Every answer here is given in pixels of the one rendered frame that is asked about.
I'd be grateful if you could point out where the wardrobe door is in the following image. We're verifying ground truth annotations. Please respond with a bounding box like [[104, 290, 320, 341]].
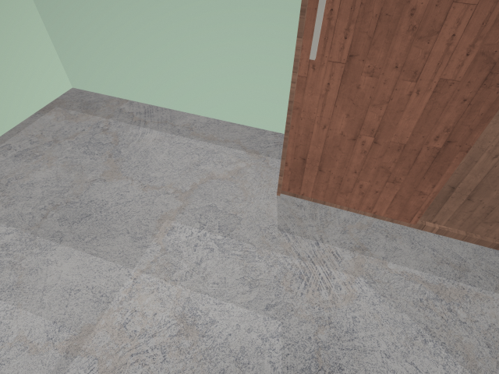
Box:
[[420, 110, 499, 240], [281, 0, 499, 225]]

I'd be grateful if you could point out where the handle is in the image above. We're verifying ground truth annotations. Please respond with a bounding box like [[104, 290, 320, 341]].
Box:
[[310, 0, 326, 60]]

